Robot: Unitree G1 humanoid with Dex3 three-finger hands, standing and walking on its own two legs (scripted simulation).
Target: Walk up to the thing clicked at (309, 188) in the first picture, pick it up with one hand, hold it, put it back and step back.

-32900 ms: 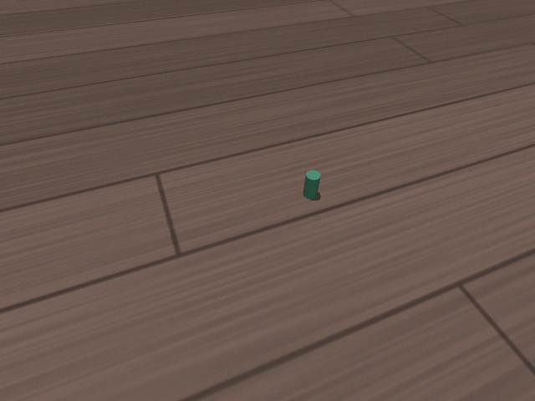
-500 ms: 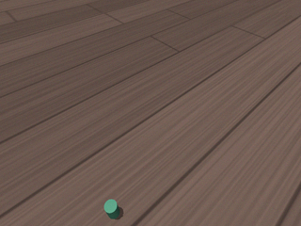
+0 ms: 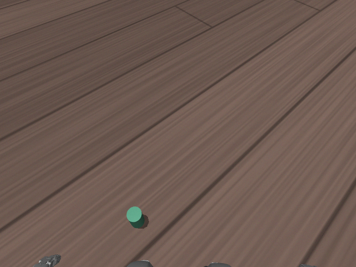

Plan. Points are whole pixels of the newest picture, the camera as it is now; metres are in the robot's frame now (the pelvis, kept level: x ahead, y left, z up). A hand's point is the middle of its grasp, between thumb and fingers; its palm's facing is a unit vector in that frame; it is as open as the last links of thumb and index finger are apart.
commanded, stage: step back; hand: left
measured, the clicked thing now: (136, 217) +0.39 +0.19 -0.70
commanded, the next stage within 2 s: none
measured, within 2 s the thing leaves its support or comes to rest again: neither
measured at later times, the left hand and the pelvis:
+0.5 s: hand out of the picture +0.04 +0.30 -0.16, palm faces -0.08 -0.92 -0.39, open 7.4 cm; pelvis -0.08 +0.04 -0.01, yaw -4 degrees
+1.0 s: hand out of the picture -0.09 +0.31 -0.15, palm faces -0.01 -0.94 -0.33, open 7.4 cm; pelvis -0.21 +0.06 +0.00, yaw +0 degrees
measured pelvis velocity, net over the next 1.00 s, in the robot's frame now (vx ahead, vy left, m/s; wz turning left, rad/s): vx -0.21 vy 0.06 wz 0.00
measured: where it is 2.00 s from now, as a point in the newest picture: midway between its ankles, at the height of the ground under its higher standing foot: outside the picture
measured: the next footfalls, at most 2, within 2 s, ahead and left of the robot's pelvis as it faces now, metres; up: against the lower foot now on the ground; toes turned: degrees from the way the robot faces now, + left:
right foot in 0.50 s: -0.06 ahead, -0.08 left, +0.00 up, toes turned +0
left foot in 0.86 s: -0.16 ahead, +0.17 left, +0.00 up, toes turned -3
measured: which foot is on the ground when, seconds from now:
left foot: down 0.00-0.54, up 0.56-0.84, down 0.86-1.00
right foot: down 0.00-0.06, up 0.08-0.48, down 0.50-0.88, up 0.90-1.00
